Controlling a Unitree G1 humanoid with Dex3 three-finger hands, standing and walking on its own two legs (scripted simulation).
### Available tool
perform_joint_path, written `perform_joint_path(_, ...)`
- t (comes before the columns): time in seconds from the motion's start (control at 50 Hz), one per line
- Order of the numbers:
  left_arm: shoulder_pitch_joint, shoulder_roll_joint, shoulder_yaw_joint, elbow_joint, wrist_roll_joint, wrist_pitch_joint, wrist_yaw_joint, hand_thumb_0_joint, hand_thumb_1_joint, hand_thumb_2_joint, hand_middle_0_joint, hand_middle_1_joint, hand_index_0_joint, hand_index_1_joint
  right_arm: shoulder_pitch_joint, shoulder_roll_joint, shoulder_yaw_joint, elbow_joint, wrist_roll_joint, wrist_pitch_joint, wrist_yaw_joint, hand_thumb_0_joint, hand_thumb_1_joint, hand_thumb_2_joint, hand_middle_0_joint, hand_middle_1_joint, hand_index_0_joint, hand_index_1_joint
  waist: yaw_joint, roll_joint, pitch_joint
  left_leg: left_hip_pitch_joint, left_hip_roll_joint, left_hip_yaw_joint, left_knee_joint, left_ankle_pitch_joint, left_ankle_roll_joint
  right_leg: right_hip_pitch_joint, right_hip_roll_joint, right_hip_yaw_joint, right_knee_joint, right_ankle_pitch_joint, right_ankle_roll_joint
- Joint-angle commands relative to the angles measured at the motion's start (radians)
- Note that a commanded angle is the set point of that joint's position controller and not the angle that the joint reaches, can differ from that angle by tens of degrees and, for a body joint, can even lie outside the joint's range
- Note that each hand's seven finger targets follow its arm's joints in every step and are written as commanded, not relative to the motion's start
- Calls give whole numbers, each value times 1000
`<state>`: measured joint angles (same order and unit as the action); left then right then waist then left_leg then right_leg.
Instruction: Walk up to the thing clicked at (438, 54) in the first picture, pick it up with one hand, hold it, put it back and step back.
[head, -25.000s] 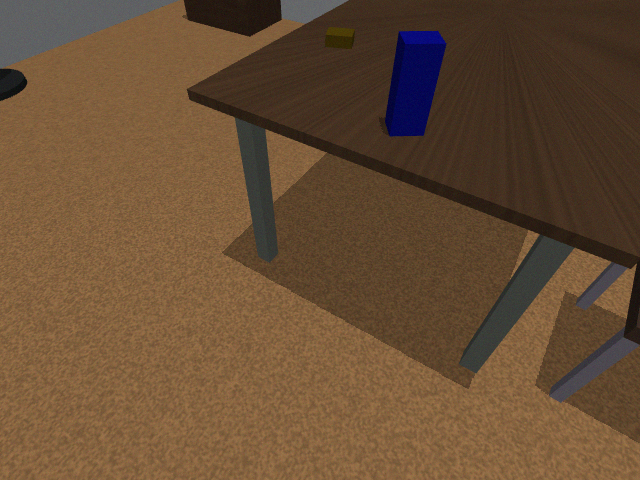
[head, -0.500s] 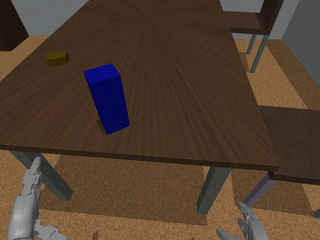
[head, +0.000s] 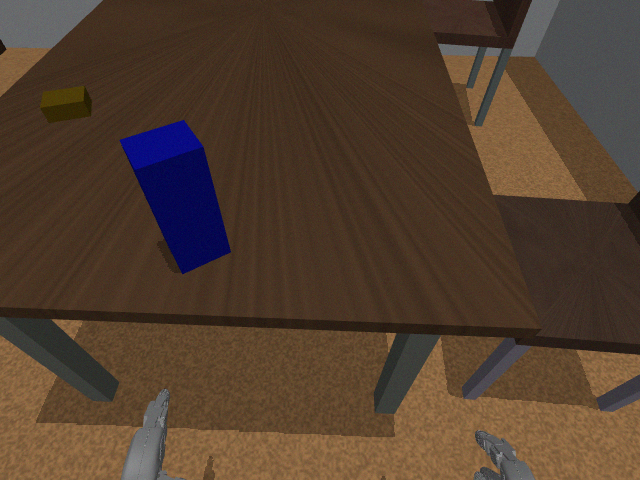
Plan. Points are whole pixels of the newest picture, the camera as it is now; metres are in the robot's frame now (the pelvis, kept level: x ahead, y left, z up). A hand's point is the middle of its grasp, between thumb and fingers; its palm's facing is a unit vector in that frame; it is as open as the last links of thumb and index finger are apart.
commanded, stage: home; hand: left
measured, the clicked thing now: (183, 204) +0.46 +0.21 +0.09
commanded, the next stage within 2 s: stand in 1.96 s
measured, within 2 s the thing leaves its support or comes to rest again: neither
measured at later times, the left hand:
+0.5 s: hand out of the picture +0.10 +0.25 -0.13, palm faces -0.05 -0.92 -0.39, open 17.6 cm
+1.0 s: hand out of the picture +0.02 +0.26 -0.15, palm faces -0.07 -0.93 -0.37, open 17.6 cm
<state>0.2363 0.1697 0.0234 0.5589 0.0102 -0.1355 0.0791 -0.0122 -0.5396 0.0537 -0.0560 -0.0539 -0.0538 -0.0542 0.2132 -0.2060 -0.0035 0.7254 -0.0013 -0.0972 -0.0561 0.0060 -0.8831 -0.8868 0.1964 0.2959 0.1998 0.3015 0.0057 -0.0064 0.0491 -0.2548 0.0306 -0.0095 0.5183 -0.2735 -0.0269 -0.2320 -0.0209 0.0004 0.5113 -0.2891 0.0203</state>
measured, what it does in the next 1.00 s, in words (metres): stands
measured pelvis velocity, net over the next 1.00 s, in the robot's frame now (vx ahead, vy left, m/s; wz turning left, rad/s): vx -0.03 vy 0.00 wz -0.01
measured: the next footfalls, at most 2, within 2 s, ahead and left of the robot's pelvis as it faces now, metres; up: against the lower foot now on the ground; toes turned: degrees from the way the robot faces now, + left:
none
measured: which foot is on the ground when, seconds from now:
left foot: down 0.00-1.00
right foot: down 0.00-1.00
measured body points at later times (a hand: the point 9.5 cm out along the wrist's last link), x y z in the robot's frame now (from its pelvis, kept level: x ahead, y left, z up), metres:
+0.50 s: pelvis +0.00 +0.00 +0.00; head -0.01 -0.01 +0.45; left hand +0.10 +0.30 -0.10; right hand +0.10 -0.28 -0.12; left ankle +0.00 +0.14 -0.74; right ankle -0.01 -0.13 -0.74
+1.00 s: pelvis -0.03 +0.00 +0.01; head -0.04 +0.00 +0.46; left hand +0.02 +0.31 -0.12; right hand +0.01 -0.30 -0.13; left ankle +0.00 +0.14 -0.74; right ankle -0.01 -0.13 -0.74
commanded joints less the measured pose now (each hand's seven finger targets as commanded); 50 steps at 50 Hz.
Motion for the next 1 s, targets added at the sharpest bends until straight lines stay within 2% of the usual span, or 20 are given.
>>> perform_joint_path(0.0, -36, 92, 33, -126, -10, -43, 20, 0, -561, 49, -48, -49, -47, -50, -72, -126, -41, -148, 2, -39, -14, 0, -887, -897, 200, 300, 200, 300, 6, -3, -177, 82, -35, 57, -48, 283, 23, 46, 18, -46, -61, 311, -16)
perform_joint_path(0.04, -59, 71, 10, -125, -13, -37, 17, 0, -581, 37, -46, -46, -45, -47, -74, -127, -43, -154, 4, -32, -10, 0, -892, -900, 201, 301, 201, 301, 2, -8, -161, 81, -31, 56, -53, 278, 21, 30, 23, -50, -62, 296, -18)
perform_joint_path(0.06, -43, 85, 28, -109, -12, -31, 21, 0, -579, 38, -46, -46, -45, -47, -62, -131, -47, -153, 3, -28, -9, 0, -893, -901, 201, 301, 201, 301, 4, -27, -171, 77, -29, 53, -54, 283, 22, 44, 25, -53, -61, 297, -18)
perform_joint_path(0.1, -34, 100, 37, -102, -13, -28, 21, 0, -581, 37, -46, -46, -45, -47, -70, -132, -47, -159, 7, -18, -5, 0, -891, -900, 201, 301, 201, 301, 13, -18, -135, 64, -33, 57, -58, 254, 23, 32, 22, -50, -71, 268, -17)
perform_joint_path(0.14, -30, 106, 44, -110, -11, -25, 20, 0, -561, 49, -48, -49, -47, -50, -66, -124, -44, -167, 7, -11, -5, 0, -893, -901, 201, 301, 201, 301, 10, -47, -187, 81, -35, 63, -48, 303, 26, 66, 17, -45, -59, 345, -10)
perform_joint_path(0.18, -60, 99, 33, -128, -13, -21, 19, 0, -575, 40, -47, -47, -46, -48, -63, -127, -44, -164, 8, -3, -3, 0, -893, -901, 201, 301, 201, 301, 4, 2, -165, 88, -32, 64, -50, 312, 22, 48, 20, -44, -55, 339, -15)
perform_joint_path(0.22, -78, 106, 42, -128, -14, -15, 21, 0, -564, 47, -48, -49, -47, -49, -63, -129, -45, -162, 9, 5, -4, 0, -893, -901, 201, 301, 201, 301, 4, 5, -167, 92, -29, 62, -56, 306, 19, 46, 23, -46, -58, 327, -18)
perform_joint_path(0.24, 14, 356, 77, 51, 38, 21, -3, 0, -611, 18, -43, -41, -42, -42, -5, -279, -87, -58, -55, 29, 19, 0, -895, -902, 201, 301, 201, 301, -9, 50, -217, 134, 62, -14, 33, 490, 40, 62, -95, 52, 4, 555, -57)
perform_joint_path(0.26, 21, 363, 79, 62, 39, 40, -13, 0, -611, 8, -41, -37, -40, -38, -13, -281, -90, -52, -48, 46, 27, 0, -895, -902, 201, 301, 201, 301, -3, 51, -220, 126, 59, -15, 14, 458, 45, 69, -99, 52, 3, 538, -64)
perform_joint_path(0.28, 5, 338, 67, 71, 33, 44, -22, 0, -611, 12, -42, -38, -41, -39, -15, -274, -83, -46, -40, 49, 34, 0, -895, -902, 201, 301, 201, 301, -9, 55, -226, 128, 65, -21, 5, 477, 50, 76, -100, 56, 9, 535, -64)
perform_joint_path(0.3, -9, 325, 53, 91, 28, 49, -28, 0, -608, 21, -43, -41, -42, -42, -26, -256, -78, -31, -33, 53, 40, 0, -895, -902, 201, 301, 201, 301, -11, 28, -214, 126, 66, -29, -6, 430, 49, 60, -98, 47, -5, 487, -60)
perform_joint_path(0.34, -59, 308, 26, 138, 16, 57, -38, 0, -600, 26, -44, -42, -43, -43, -50, -266, -68, 8, -27, 57, 51, 0, -895, -902, 201, 301, 201, 301, -11, -8, -134, 94, 72, -44, -61, 285, 52, 23, -87, 46, -49, 312, -56)
perform_joint_path(0.4, -85, 335, 12, 209, 19, 65, -47, 0, -590, 31, -45, -43, -44, -44, -71, -277, -61, 65, -28, 62, 59, 0, -894, -902, 201, 301, 201, 301, -18, 15, -71, 83, 68, -48, -108, 203, 48, -6, -87, 64, -106, 203, -52)
perform_joint_path(0.46, -100, 358, 4, 275, 17, 70, -54, 0, -590, 31, -45, -43, -44, -44, -86, -293, -56, 120, -25, 63, 63, 0, -894, -902, 201, 301, 201, 301, -16, 23, -83, 106, 71, -55, -129, 207, 46, 18, -89, 71, -121, 204, -54)
perform_joint_path(0.66, -115, 423, -14, 440, 7, 93, -60, 0, -603, 24, -44, -41, -43, -42, -99, -345, -36, 272, -20, 76, 65, 0, -894, -902, 201, 302, 201, 301, -7, 7, -57, 116, 76, -74, -213, 105, 43, 46, -96, 94, -201, 92, -51)
perform_joint_path(0.72, -99, 439, -13, 471, 8, 96, -61, 0, -608, 21, -43, -41, -42, -41, -99, -353, -35, 296, -19, 79, 65, 0, -894, -902, 201, 301, 201, 301, -1, -3, -25, 114, 73, -81, -232, 60, 42, 17, -93, 98, -227, 23, -49)
perform_joint_path(0.74, -106, 442, -13, 480, 9, 98, -60, 0, -611, 8, -41, -37, -40, -38, -94, -352, -33, 303, -19, 82, 67, 0, -894, -902, 201, 302, 201, 302, -3, -25, 6, 88, 67, -81, -234, 35, 41, 2, -92, 103, -247, -44, -47)
perform_joint_path(0.84, -98, 441, -10, 497, 5, 97, -63, 0, -578, 38, -46, -45, -45, -46, -79, -356, -33, 319, -20, 77, 65, 0, -894, -902, 202, 302, 201, 302, -3, 9, -37, 122, 78, -80, -234, 52, 47, 25, -98, 115, -238, 19, -50)
perform_joint_path(0.92, -94, 437, -6, 508, 7, 105, -65, 0, -609, 21, -43, -40, -42, -41, -81, -358, -34, 324, -21, 79, 63, 0, -894, -902, 201, 302, 201, 302, 0, 25, 13, 72, 73, -87, -258, -32, 44, 0, -84, 109, -244, -53, -48)
perform_joint_path(0.98, -102, 430, -3, 511, 5, 104, -65, 0, -594, 29, -45, -43, -44, -44, -79, -357, -33, 323, -18, 79, 61, 0, -895, -902, 201, 301, 201, 301, -1, 21, 2, 56, 76, -89, -258, -27, 47, 27, -83, 105, -235, -25, -47)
